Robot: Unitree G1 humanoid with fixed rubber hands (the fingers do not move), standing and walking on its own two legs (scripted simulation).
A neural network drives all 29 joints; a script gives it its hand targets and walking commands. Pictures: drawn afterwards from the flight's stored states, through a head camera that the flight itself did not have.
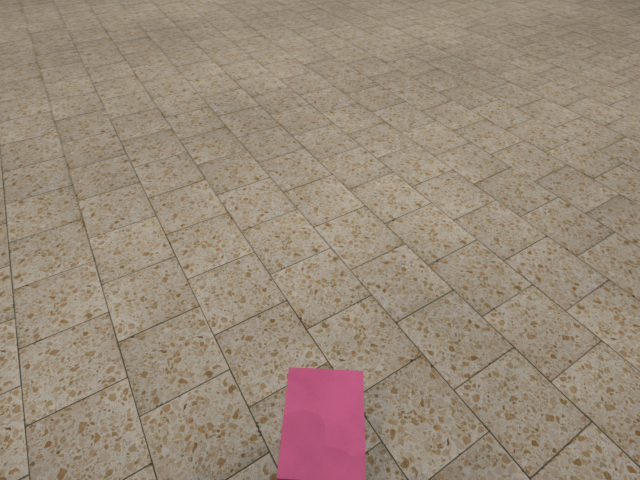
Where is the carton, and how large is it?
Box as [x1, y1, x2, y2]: [276, 367, 365, 479]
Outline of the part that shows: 289,367 276,478 365,479 362,371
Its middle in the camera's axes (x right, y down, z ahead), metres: +0.00 +0.53 +1.05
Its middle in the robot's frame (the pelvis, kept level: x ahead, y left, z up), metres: +0.40 +0.01 -0.65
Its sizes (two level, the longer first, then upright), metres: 0.265 0.201 0.256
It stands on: the floor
